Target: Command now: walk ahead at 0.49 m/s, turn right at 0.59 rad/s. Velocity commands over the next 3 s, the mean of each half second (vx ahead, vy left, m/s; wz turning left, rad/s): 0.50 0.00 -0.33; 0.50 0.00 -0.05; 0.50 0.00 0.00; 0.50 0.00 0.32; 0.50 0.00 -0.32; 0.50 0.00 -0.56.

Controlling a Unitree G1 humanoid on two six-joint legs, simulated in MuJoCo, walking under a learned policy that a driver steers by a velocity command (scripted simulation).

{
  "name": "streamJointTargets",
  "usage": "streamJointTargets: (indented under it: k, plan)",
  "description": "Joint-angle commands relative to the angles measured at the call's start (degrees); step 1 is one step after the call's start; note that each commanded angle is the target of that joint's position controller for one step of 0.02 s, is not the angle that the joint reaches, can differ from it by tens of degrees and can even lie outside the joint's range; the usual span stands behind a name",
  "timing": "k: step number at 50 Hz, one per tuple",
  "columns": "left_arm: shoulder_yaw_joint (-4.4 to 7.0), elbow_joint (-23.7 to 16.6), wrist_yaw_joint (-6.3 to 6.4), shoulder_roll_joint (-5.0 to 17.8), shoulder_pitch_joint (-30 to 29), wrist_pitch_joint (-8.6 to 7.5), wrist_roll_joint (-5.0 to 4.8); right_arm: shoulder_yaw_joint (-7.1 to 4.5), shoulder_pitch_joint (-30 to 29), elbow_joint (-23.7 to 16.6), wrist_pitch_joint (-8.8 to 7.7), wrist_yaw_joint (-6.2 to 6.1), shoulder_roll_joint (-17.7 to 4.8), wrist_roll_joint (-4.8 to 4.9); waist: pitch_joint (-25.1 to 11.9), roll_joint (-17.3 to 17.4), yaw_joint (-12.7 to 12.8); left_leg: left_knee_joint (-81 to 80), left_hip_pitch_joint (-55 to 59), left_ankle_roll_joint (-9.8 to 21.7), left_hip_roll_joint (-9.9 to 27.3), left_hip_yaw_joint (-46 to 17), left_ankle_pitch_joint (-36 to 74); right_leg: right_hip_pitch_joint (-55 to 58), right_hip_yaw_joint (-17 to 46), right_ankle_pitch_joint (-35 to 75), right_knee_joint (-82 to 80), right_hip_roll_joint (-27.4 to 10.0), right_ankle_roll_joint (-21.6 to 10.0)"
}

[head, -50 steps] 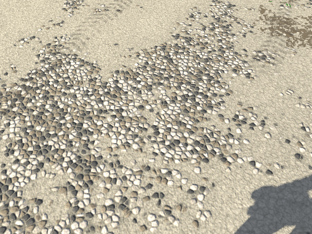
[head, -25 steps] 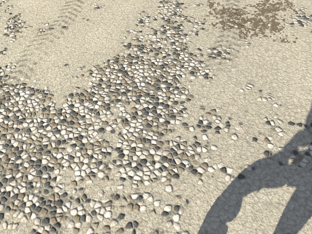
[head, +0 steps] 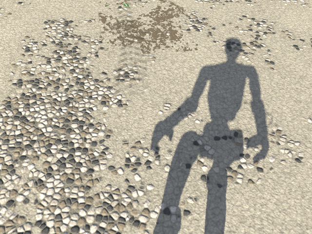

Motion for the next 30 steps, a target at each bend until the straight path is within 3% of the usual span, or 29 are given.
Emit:
streamJointTargets:
  k: [1,5,10,12,13,14,15,16,17,18,19,21,22,26,30]
  plan:
    - [-0.51,-4.16,-0.91,0.0,-1.13,0.08,0.01,-0.61,1.0,-2.01,-1.35,0.24,-4.33,0.08,0.84,6.73,1.31,-11.85,2.39,6.64,16.69,-9.75,11.9,-6.82,1.54,6.02,-2.15,-2.72,0.66]
    - [-1.69,-6.73,-1.72,-1.59,-9.58,-0.51,-0.38,-0.48,3.64,-0.5,-1.07,0.2,-4.87,0.08,2.23,6.85,-0.48,-11.11,2.56,4.88,14.46,-2.26,17.25,-3.58,-2.48,14.5,-16.26,-2.07,0.48]
    - [-2.28,-8.46,-1.52,-1.47,-15.83,-0.89,0.06,-0.52,9.54,3.07,0.26,-0.4,-7.1,-0.02,4.11,7.11,-2.3,-9.2,9.93,4.98,16.97,-0.77,24.0,1.49,-6.91,7.51,-28.6,0.45,-1.84]
    - [-1.96,-7.54,-0.81,-0.65,-13.44,-1.26,0.52,-0.56,10.5,4.52,1.14,-0.67,-8.45,0.02,2.06,8.29,-0.64,-1.86,13.58,4.64,17.52,0.51,41.34,7.24,-8.81,1.43,-31.61,3.6,-3.84]
    - [-1.51,-5.75,-0.44,0.16,-8.18,-1.74,0.69,-0.55,10.71,5.11,1.63,-0.78,-9.12,0.06,-1.14,8.57,1.88,5.73,14.17,4.21,17.22,1.49,48.06,13.83,-9.15,0.59,-34.28,5.59,-5.1]
    - [-0.73,-2.36,0.11,1.6,1.05,-2.44,1.23,-0.28,10.48,5.19,2.02,-0.89,-8.9,0.45,-6.54,7.16,5.87,16.79,9.79,3.08,15.73,3.58,45.65,26.77,-8.63,3.46,-37.85,6.53,-6.54]
    - [0.59,-0.02,1.03,5.88,11.15,-2.81,2.2,0.43,9.51,3.02,1.87,-0.83,-6.93,0.69,-14.09,2.82,9.92,32.86,-2.85,2.03,14.0,3.65,25.93,43.16,4.36,-1.59,-37.7,-4.79,-9.32]
    - [1.77,0.46,1.77,11.55,12.83,-2.62,1.35,1.7,13.45,0.29,1.63,0.5,-0.8,1.92,-20.53,-10.84,6.78,53.28,-25.73,-0.8,3.15,2.03,-21.07,58.89,34.08,1.1,-42.63,-23.05,-17.56]
    - [1.98,0.57,2.41,10.5,13.97,-2.11,-0.73,-0.32,6.69,0.13,1.74,0.01,-7.54,1.03,-18.75,-1.63,9.03,57.5,-30.54,-0.3,3.68,-7.31,-18.06,55.86,34.43,7.46,-45.14,-21.06,-16.37]
    - [1.32,1.54,2.62,8.35,9.55,-2.33,-1.19,-0.19,2.25,-1.42,1.23,0.2,-6.55,1.54,-10.66,-0.96,6.64,55.66,-32.32,0.3,6.11,-8.79,-11.95,48.91,23.75,14.81,-45.75,-18.19,-14.38]
    - [0.57,1.73,2.37,5.26,6.51,-2.72,-1.25,0.19,1.73,-1.05,0.84,0.32,-5.46,1.41,-6.28,1.44,4.32,51.27,-29.56,0.24,7.52,-8.8,-8.7,40.99,18.03,19.93,-47.57,-15.49,-12.21]
    - [-0.48,2.1,2.28,1.69,2.69,-3.43,-1.67,0.3,4.82,0.86,2.42,0.7,-3.94,-0.34,-3.24,0.92,0.06,45.97,-22.89,-0.83,8.83,-8.88,-6.85,31.67,10.65,21.22,-51.15,-11.03,-9.07]
    - [-0.74,2.51,2.22,1.04,2.95,-3.89,-1.71,0.28,5.68,1.44,3.22,1.04,-3.18,-0.75,-3.07,0.48,-0.58,45.01,-20.98,-1.25,8.48,-8.5,-6.41,29.58,9.3,21.84,-52.5,-10.31,-9.05]
    - [-0.42,5.49,2.23,2.6,6.73,-4.89,-2.26,0.1,-1.1,-0.47,4.19,1.97,-2.46,-1.23,1.18,0.23,-0.52,39.17,-25.98,-2.72,9.21,-7.21,0.71,27.58,5.64,20.98,-57.23,-8.76,-9.58]
    - [-0.77,7.61,2.1,2.37,10.12,-4.96,-2.11,0.6,-10.35,-3.1,3.91,2.06,-2.12,-0.65,3.28,-0.12,1.52,27.33,-27.68,-3.07,8.67,-6.04,9.37,29.41,2.52,22.89,-57.91,-7.3,-8.39]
